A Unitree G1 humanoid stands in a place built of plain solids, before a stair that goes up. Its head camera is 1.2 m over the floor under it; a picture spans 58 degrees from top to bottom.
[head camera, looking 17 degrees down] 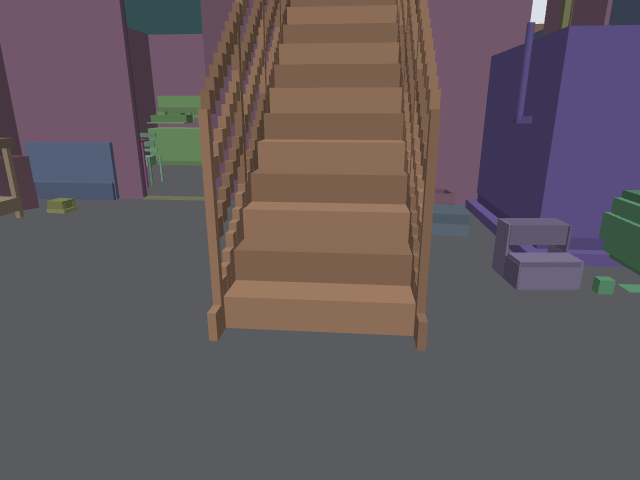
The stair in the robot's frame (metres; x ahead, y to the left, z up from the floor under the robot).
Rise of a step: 0.19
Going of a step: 0.24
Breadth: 1.15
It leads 5 degrees to the right of straight ahead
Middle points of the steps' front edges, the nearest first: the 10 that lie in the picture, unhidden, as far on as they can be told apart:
2.17 0.01 0.19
2.41 -0.01 0.39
2.65 -0.03 0.58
2.90 -0.05 0.77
3.14 -0.07 0.97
3.38 -0.10 1.16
3.63 -0.12 1.35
3.87 -0.14 1.55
4.11 -0.16 1.74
4.36 -0.18 1.93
